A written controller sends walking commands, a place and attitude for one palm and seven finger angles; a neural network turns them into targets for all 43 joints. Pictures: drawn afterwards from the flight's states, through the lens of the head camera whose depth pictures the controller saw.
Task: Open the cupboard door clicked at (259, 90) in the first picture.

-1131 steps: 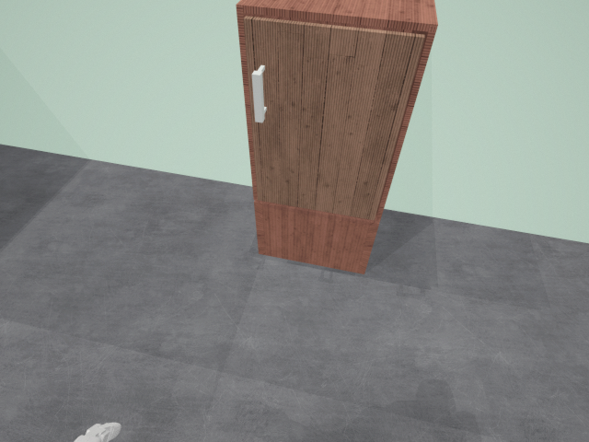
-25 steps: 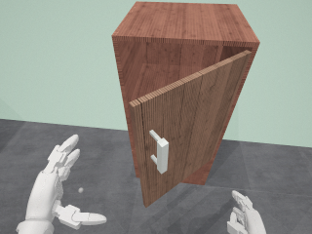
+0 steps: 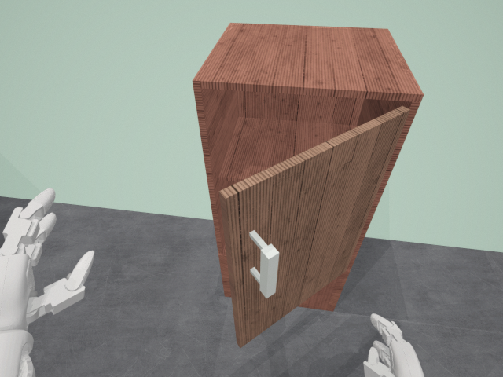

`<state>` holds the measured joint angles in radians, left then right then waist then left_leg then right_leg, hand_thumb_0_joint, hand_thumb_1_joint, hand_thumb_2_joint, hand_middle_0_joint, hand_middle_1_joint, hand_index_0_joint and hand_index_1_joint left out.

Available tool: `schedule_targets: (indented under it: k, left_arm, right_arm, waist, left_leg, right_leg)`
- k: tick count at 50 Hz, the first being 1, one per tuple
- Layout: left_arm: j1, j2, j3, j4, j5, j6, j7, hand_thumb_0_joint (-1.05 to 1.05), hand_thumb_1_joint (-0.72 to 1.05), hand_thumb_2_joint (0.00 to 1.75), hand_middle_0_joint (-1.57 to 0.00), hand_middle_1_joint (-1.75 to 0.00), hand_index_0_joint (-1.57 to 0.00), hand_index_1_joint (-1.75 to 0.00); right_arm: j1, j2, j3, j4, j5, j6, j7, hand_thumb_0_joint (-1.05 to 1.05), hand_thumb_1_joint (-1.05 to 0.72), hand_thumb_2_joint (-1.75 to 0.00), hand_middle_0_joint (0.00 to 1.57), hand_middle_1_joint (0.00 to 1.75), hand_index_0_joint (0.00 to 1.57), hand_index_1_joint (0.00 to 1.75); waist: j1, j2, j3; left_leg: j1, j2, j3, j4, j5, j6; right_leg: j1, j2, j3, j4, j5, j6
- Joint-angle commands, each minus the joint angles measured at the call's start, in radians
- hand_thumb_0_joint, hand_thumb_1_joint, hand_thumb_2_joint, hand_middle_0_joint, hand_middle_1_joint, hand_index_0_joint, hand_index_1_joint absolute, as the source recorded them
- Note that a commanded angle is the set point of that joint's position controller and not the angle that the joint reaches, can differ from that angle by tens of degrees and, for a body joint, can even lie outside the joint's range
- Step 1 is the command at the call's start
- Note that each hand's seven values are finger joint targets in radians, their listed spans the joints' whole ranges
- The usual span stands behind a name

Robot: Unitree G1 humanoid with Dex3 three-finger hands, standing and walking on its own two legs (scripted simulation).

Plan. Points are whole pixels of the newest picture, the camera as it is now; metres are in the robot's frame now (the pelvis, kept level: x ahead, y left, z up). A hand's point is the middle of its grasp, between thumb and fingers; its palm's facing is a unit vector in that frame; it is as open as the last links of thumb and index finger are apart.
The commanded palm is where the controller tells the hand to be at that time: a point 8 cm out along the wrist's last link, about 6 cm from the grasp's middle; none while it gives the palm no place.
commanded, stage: draw the hand back to the body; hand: left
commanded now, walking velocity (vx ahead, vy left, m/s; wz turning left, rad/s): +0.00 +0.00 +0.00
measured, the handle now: (261, 264) +0.31 +0.03 +0.01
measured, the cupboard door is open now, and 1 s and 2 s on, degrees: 43 43 43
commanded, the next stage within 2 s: step back with the hand held close in 0.44 s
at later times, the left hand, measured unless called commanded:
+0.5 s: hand (70, 272) +0.18 +0.24 +0.16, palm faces +0.45 -0.81 -0.38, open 7.5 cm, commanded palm +0.13 +0.28 +0.18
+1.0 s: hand (56, 292) +0.16 +0.24 +0.16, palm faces +0.34 -0.80 -0.50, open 7.4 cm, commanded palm +0.10 +0.29 +0.18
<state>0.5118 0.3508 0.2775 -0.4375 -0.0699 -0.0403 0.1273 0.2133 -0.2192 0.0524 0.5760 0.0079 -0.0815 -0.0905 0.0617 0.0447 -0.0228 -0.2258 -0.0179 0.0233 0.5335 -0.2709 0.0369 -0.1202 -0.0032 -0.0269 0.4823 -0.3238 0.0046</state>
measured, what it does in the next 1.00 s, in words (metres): stands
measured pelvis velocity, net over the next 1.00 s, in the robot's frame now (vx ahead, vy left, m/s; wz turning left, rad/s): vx -0.05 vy -0.01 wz -0.02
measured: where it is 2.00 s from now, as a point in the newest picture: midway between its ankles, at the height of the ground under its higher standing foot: outside the picture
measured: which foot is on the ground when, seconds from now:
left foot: down 0.00-1.00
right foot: down 0.00-1.00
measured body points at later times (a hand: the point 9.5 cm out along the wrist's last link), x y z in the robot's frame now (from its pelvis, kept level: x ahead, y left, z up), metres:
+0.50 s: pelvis +0.00 -0.02 +0.01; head -0.03 -0.04 +0.46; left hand +0.15 +0.28 +0.18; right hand +0.19 -0.24 -0.08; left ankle +0.01 +0.09 -0.74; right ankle -0.04 -0.12 -0.74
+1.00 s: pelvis -0.05 -0.01 +0.00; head -0.03 -0.01 +0.45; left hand +0.13 +0.28 +0.19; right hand +0.13 -0.26 -0.07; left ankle +0.01 +0.09 -0.74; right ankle -0.04 -0.12 -0.74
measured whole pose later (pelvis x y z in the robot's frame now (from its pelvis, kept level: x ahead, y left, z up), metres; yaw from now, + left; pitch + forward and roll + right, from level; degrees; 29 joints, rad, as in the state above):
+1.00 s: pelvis -0.05 -0.01 +0.00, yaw -1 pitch -1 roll -1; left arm 0.57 0.44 0.39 -0.49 -0.07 -0.14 0.13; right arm 0.17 -0.24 -0.02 0.55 0.02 0.02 -0.09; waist 0.00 0.03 0.04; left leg -0.30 0.02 0.03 0.47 -0.16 0.02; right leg -0.21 0.03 -0.02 0.44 -0.22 -0.01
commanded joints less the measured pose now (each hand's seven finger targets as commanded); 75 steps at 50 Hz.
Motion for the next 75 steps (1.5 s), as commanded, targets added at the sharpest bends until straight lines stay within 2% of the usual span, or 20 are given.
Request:
schedule_targets:
  k: [1,8,14,20,26,28,29,30,32,34,42,44,50,58,62,64,68,71,73,75]
  left_arm:
    - [-0.113,0.196,0.177,-0.227,-0.004,-0.072,0.020,0.00,0.83,0.87,-0.20,-0.30,-0.20,-0.30]
    - [-0.094,0.128,0.126,-0.141,-0.010,-0.066,0.001,0.00,0.90,0.90,-0.20,-0.30,-0.20,-0.30]
    - [-0.123,0.206,0.183,-0.197,-0.003,-0.081,0.008,0.00,0.90,0.90,-0.20,-0.30,-0.20,-0.30]
    - [-0.133,0.187,0.168,-0.209,-0.003,-0.086,0.008,0.00,0.90,0.90,-0.20,-0.30,-0.20,-0.30]
    - [-0.114,0.157,0.150,-0.133,-0.012,-0.087,-0.002,0.00,0.90,0.90,-0.20,-0.30,-0.20,-0.30]
    - [-0.186,0.190,0.169,-0.189,-0.012,-0.102,-0.001,0.00,0.90,0.90,-0.20,-0.30,-0.20,-0.30]
    - [-0.346,0.360,0.334,-0.218,0.010,-0.155,0.016,0.00,0.90,0.90,-0.20,-0.30,-0.20,-0.30]
    - [-0.193,0.239,0.242,-0.133,0.002,-0.156,-0.001,0.00,0.90,0.90,-0.20,-0.30,-0.20,-0.30]
    - [-0.089,0.190,0.189,-0.120,0.007,-0.143,-0.013,0.00,0.90,0.90,-0.20,-0.30,-0.20,-0.30]
    - [-0.064,0.184,0.178,-0.164,0.009,-0.150,-0.013,0.00,0.90,0.90,-0.20,-0.30,-0.20,-0.30]
    - [0.026,0.264,0.269,-0.235,0.002,-0.149,0.016,0.00,0.90,0.90,-0.20,-0.30,-0.20,-0.30]
    - [0.030,0.282,0.286,-0.245,0.000,-0.154,0.024,0.00,0.90,0.90,-0.20,-0.30,-0.20,-0.30]
    - [0.063,0.246,0.255,-0.261,0.006,-0.164,0.034,0.00,0.90,0.90,-0.20,-0.30,-0.20,-0.30]
    - [0.024,0.235,0.260,-0.271,0.034,-0.205,0.048,0.00,0.90,0.90,-0.20,-0.30,-0.20,-0.30]
    - [-0.013,0.226,0.278,-0.284,0.057,-0.217,0.050,0.00,0.90,0.90,-0.20,-0.30,-0.20,-0.30]
    - [-0.019,0.252,0.301,-0.307,0.056,-0.225,0.049,0.00,0.90,0.90,-0.20,-0.30,-0.20,-0.30]
    - [0.030,0.241,0.298,-0.310,0.039,-0.231,0.040,0.00,0.90,0.90,-0.20,-0.30,-0.20,-0.30]
    - [0.020,0.244,0.266,-0.322,0.020,-0.234,0.051,0.00,0.90,0.90,-0.20,-0.30,-0.20,-0.30]
    - [-0.012,0.256,0.262,-0.302,0.031,-0.226,0.058,0.00,0.90,0.90,-0.20,-0.30,-0.20,-0.30]
    - [-0.059,0.245,0.242,-0.295,0.037,-0.211,0.060,0.00,0.90,0.90,-0.20,-0.30,-0.20,-0.30]
  right_arm:
    - [-0.132,-0.111,-0.048,-0.147,0.001,-0.061,-0.006,0.00,-0.90,-0.90,0.20,0.30,0.20,0.30]
    - [-0.137,-0.121,-0.064,-0.133,0.001,-0.047,0.006,0.00,-0.90,-0.90,0.20,0.30,0.20,0.30]
    - [-0.153,-0.120,-0.066,-0.128,-0.003,-0.050,0.001,0.00,-0.90,-0.90,0.20,0.30,0.20,0.30]
    - [-0.159,-0.108,-0.060,-0.116,-0.002,-0.065,-0.001,0.00,-0.90,-0.90,0.20,0.30,0.20,0.30]
    - [-0.164,-0.111,-0.068,-0.114,0.000,-0.058,0.001,0.00,-0.90,-0.90,0.20,0.30,0.20,0.30]
    - [-0.169,-0.112,-0.071,-0.115,0.001,-0.061,-0.001,0.00,-0.90,-0.90,0.20,0.30,0.20,0.30]
    - [-0.137,-0.117,-0.058,-0.145,0.008,-0.045,0.000,0.00,-0.90,-0.90,0.20,0.30,0.20,0.30]
    - [-0.151,-0.116,-0.071,-0.121,0.002,-0.035,-0.001,0.00,-0.90,-0.90,0.20,0.30,0.20,0.30]
    - [-0.147,-0.127,-0.079,-0.130,-0.003,-0.014,0.006,0.00,-0.90,-0.90,0.20,0.30,0.20,0.30]
    - [-0.149,-0.136,-0.085,-0.138,-0.004,-0.001,0.006,0.00,-0.90,-0.90,0.20,0.30,0.20,0.30]
    - [-0.146,-0.121,-0.099,-0.180,0.007,0.044,-0.005,0.00,-0.90,-0.90,0.20,0.30,0.20,0.30]
    - [-0.149,-0.127,-0.103,-0.180,0.007,0.050,-0.008,0.00,-0.90,-0.90,0.20,0.30,0.20,0.30]
    - [-0.137,-0.132,-0.106,-0.188,0.009,0.040,-0.008,0.00,-0.90,-0.90,0.20,0.30,0.20,0.30]
    - [-0.117,-0.148,-0.105,-0.186,0.000,0.002,-0.007,0.00,-0.90,-0.90,0.20,0.30,0.20,0.30]
    - [-0.116,-0.152,-0.109,-0.190,-0.007,-0.023,-0.010,0.00,-0.90,-0.90,0.20,0.30,0.20,0.30]
    - [-0.115,-0.143,-0.112,-0.183,-0.011,-0.037,-0.008,0.00,-0.90,-0.90,0.20,0.30,0.20,0.30]
    - [-0.106,-0.126,-0.112,-0.168,-0.015,-0.052,0.006,0.00,-0.90,-0.90,0.20,0.30,0.20,0.30]
    - [-0.070,-0.109,-0.123,-0.120,-0.007,-0.046,0.024,0.00,-0.90,-0.90,0.20,0.30,0.20,0.30]
    - [-0.092,-0.098,-0.123,-0.111,-0.011,-0.034,0.024,0.00,-0.90,-0.90,0.20,0.30,0.20,0.30]
    - [-0.098,-0.086,-0.109,-0.104,-0.018,-0.024,0.020,0.00,-0.90,-0.90,0.20,0.30,0.20,0.30]
  waist:
    - [0.003,0.050,-0.062]
    - [-0.007,-0.018,-0.017]
    - [0.010,-0.009,-0.075]
    - [0.003,0.079,-0.027]
    - [0.001,-0.024,0.010]
    - [0.000,-0.019,-0.032]
    - [-0.035,0.035,0.075]
    - [-0.040,-0.043,0.033]
    - [-0.045,-0.059,-0.002]
    - [-0.045,0.013,-0.051]
    - [-0.044,-0.050,-0.146]
    - [-0.045,-0.005,-0.142]
    - [-0.053,0.037,-0.104]
    - [-0.065,0.060,-0.004]
    - [-0.052,0.161,-0.020]
    - [-0.045,0.180,-0.061]
    - [-0.061,0.056,-0.029]
    - [-0.075,-0.207,-0.118]
    - [-0.070,-0.228,-0.108]
    - [-0.085,-0.196,-0.050]
  left_leg:
    - [0.114,0.045,-0.055,-0.121,0.243,-0.027]
    - [0.133,0.046,-0.041,-0.140,0.235,-0.018]
    - [0.154,0.037,-0.034,-0.139,0.243,-0.013]
    - [0.160,0.033,-0.030,-0.147,0.230,-0.021]
    - [0.154,0.036,-0.026,-0.157,0.182,-0.014]
    - [0.173,0.032,-0.022,-0.152,0.178,-0.008]
    - [0.109,0.045,-0.042,-0.132,0.110,0.004]
    - [0.113,0.046,-0.054,-0.094,0.140,0.008]
    - [0.138,0.051,-0.040,-0.080,0.226,0.005]
    - [0.146,0.060,-0.035,-0.087,0.312,0.003]
    - [0.113,0.087,-0.037,-0.082,0.417,-0.007]
    - [0.089,0.086,-0.039,-0.083,0.403,-0.007]
    - [-0.005,0.103,-0.070,-0.123,0.248,-0.005]
    - [-0.257,0.133,-0.148,-0.225,-0.258,0.024]
    - [-0.493,0.209,-0.240,-0.366,-0.480,0.064]
    - [-0.452,0.217,-0.250,-0.359,-0.442,0.068]
    - [-0.344,0.145,-0.161,-0.207,-0.345,0.031]
    - [0.018,0.021,-0.025,0.230,-0.036,-0.051]
    - [-0.052,0.012,-0.047,0.385,-0.106,-0.057]
    - [-0.066,0.044,-0.069,0.242,-0.107,-0.052]
  right_leg:
    - [-0.036,0.010,-0.008,-0.093,0.241,-0.031]
    - [-0.043,0.014,-0.008,-0.128,0.246,-0.021]
    - [0.003,0.010,0.003,-0.141,0.276,-0.024]
    - [-0.014,0.009,0.004,-0.155,0.265,-0.025]
    - [-0.032,0.013,0.009,-0.178,0.219,-0.017]
    - [-0.024,0.008,0.017,-0.186,0.220,-0.015]
    - [-0.105,-0.034,0.075,-0.235,0.243,-0.012]
    - [-0.111,-0.053,0.088,-0.234,0.280,-0.011]
    - [-0.102,-0.063,0.085,-0.212,0.384,-0.005]
    - [-0.077,-0.065,0.062,-0.174,0.433,-0.002]
    - [-0.043,-0.051,0.058,-0.097,0.485,0.005]
    - [-0.046,-0.057,0.063,-0.090,0.476,0.001]
    - [-0.067,-0.033,0.067,-0.078,0.304,0.002]
    - [-0.061,0.004,0.081,-0.064,-0.044,0.003]
    - [0.137,0.078,0.030,0.174,0.017,0.014]
    - [0.131,0.086,0.028,0.211,0.053,0.008]
    - [-0.039,0.036,0.138,0.014,-0.034,-0.037]
    - [-0.369,-0.203,0.371,-0.206,0.110,-0.132]
    - [-0.345,-0.264,0.380,-0.190,0.281,-0.163]
    - [-0.326,-0.240,0.323,-0.139,0.384,-0.135]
